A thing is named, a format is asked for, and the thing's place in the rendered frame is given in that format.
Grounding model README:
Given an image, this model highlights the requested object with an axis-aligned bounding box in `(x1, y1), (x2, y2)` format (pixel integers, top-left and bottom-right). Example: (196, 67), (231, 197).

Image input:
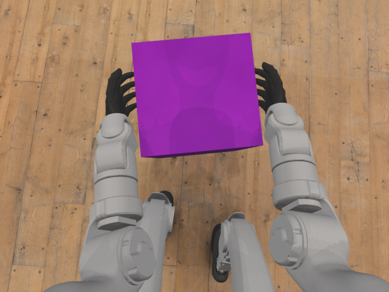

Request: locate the robot right upper arm
(268, 210), (389, 292)

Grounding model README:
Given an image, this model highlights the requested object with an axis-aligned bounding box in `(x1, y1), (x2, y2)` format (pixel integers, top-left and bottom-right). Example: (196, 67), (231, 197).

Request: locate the robot left forearm
(79, 113), (143, 270)

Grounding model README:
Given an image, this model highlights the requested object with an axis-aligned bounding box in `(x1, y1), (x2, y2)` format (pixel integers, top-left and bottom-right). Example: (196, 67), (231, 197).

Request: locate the robot left upper arm
(43, 226), (157, 292)

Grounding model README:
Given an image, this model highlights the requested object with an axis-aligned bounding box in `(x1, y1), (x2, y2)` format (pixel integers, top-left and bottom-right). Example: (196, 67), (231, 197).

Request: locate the left robot hand
(105, 68), (137, 117)

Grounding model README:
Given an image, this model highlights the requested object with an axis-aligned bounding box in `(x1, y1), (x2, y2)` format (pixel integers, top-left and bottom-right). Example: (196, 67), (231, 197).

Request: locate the robot right forearm
(264, 103), (349, 245)

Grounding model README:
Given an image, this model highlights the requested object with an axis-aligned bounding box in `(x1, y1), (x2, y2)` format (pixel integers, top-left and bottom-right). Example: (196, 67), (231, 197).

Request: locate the right robot shin
(216, 212), (255, 271)

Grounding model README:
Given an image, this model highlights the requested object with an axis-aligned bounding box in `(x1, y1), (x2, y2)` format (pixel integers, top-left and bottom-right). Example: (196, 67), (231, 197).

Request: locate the robot left foot
(160, 191), (173, 206)

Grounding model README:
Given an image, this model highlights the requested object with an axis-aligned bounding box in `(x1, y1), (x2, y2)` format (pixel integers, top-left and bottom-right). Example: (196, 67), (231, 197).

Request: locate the carton
(131, 33), (263, 158)

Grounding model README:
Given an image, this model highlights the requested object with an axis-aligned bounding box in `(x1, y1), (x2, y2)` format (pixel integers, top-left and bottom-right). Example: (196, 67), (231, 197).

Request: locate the right robot hand
(255, 62), (287, 113)

